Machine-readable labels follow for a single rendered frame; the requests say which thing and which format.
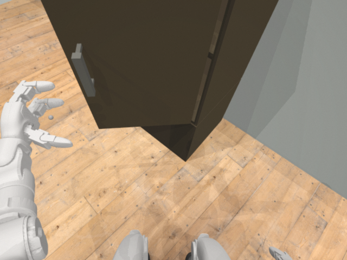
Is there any right robot thigh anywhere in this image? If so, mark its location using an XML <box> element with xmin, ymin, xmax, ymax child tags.
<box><xmin>191</xmin><ymin>238</ymin><xmax>231</xmax><ymax>260</ymax></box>

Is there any left robot forearm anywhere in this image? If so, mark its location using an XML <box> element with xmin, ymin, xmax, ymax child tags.
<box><xmin>0</xmin><ymin>137</ymin><xmax>37</xmax><ymax>224</ymax></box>

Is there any left robot hand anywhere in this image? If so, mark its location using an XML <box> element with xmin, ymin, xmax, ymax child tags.
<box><xmin>0</xmin><ymin>80</ymin><xmax>73</xmax><ymax>150</ymax></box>

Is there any cupboard door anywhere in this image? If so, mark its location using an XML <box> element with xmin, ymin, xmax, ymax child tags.
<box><xmin>41</xmin><ymin>0</ymin><xmax>222</xmax><ymax>129</ymax></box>

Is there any left robot shin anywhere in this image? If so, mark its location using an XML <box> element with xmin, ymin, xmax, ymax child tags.
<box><xmin>129</xmin><ymin>230</ymin><xmax>141</xmax><ymax>235</ymax></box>

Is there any handle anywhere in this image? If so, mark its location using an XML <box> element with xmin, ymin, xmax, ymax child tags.
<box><xmin>71</xmin><ymin>43</ymin><xmax>95</xmax><ymax>97</ymax></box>

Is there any right robot hand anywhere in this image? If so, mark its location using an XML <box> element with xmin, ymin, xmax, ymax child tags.
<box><xmin>269</xmin><ymin>246</ymin><xmax>292</xmax><ymax>260</ymax></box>

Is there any left robot upper arm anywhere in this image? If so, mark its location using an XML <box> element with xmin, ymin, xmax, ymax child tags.
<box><xmin>0</xmin><ymin>216</ymin><xmax>48</xmax><ymax>260</ymax></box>

